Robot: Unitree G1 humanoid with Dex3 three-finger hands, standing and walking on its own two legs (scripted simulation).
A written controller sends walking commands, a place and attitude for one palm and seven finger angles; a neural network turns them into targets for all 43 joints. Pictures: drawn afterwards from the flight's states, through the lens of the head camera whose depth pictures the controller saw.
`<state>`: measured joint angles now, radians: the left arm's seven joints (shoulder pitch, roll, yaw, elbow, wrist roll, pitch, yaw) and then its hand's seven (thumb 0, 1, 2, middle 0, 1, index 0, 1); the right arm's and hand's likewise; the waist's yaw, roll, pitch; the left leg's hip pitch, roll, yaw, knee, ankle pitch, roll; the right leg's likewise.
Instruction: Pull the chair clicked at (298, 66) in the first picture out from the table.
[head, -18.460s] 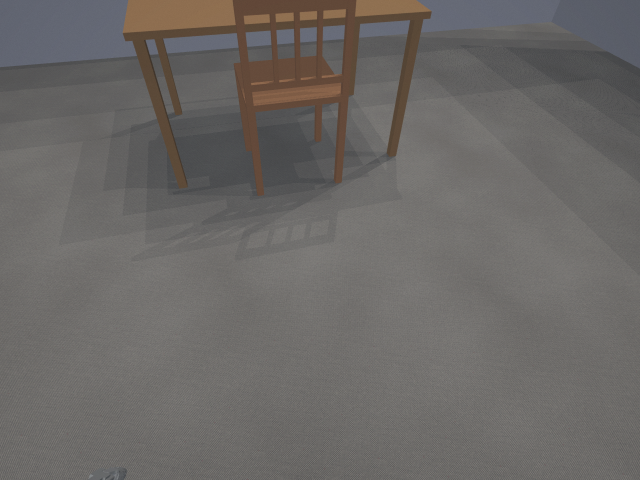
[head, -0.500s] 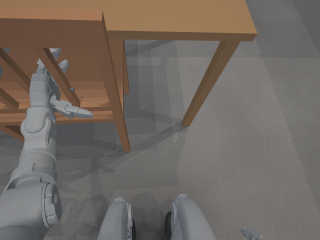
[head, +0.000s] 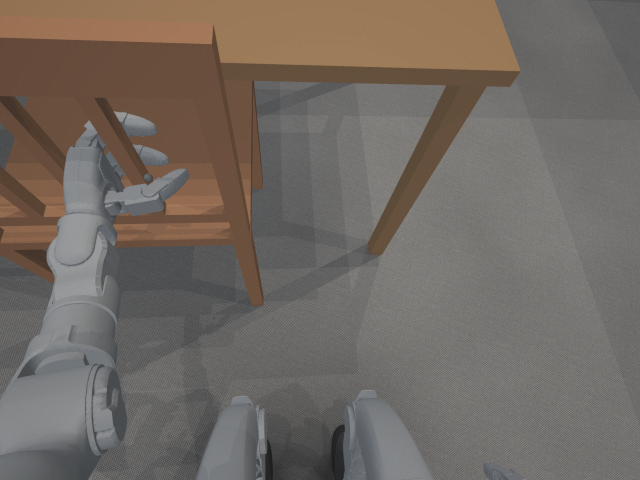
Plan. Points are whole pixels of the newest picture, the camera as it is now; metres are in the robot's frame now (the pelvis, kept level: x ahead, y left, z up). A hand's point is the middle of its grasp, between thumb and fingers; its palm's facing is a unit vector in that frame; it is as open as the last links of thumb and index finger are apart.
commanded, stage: hook a spindle and tug to test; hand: left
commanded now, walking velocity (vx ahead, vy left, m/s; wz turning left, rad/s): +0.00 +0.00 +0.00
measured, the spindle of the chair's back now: (56, 163) +0.49 +0.31 +0.02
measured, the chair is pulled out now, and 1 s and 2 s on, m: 0.00 0.03 0.18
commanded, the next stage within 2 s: step backward, pulling the chair out in 0.78 s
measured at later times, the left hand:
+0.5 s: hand (148, 184) +0.46 +0.19 +0.03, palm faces +0.02 -1.00 -0.03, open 5.0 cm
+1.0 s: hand (147, 199) +0.44 +0.19 +0.03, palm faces +0.08 -0.99 -0.14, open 5.0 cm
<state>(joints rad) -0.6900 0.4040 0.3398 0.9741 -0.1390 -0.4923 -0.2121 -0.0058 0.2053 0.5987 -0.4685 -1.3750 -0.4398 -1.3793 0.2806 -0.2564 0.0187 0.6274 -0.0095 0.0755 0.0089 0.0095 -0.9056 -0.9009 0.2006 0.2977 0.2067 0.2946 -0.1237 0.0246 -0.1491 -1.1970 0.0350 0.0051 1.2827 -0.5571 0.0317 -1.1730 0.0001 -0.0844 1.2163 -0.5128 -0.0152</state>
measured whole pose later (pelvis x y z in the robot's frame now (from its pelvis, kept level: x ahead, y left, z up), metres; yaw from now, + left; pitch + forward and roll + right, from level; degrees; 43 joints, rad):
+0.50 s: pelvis +0.02 +0.01 +0.01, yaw -1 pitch +27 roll -3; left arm -0.54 0.36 0.31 0.81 -0.17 -0.46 -0.21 0.01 0.79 0.82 -0.45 -1.45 -0.43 -1.45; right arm 0.28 -0.25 0.01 0.60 0.00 0.07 0.02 0.01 -0.91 -0.90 0.20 0.30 0.21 0.29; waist -0.12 0.03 -0.16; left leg -1.14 0.04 0.02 1.24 -0.57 0.04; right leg -1.12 0.01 -0.07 1.18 -0.52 0.00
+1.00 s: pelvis +0.02 +0.01 +0.04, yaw +1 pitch +20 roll -2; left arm -0.47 0.31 0.19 0.72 -0.09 -0.26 -0.03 -0.01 0.76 0.82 -0.42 -1.38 -0.45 -1.45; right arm 0.25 -0.22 0.01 0.57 0.05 0.12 -0.06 0.01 -0.91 -0.90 0.20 0.30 0.21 0.29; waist -0.08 0.02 -0.07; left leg -0.92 0.01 0.03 1.08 -0.51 0.05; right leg -0.90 -0.01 -0.06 1.02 -0.46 0.02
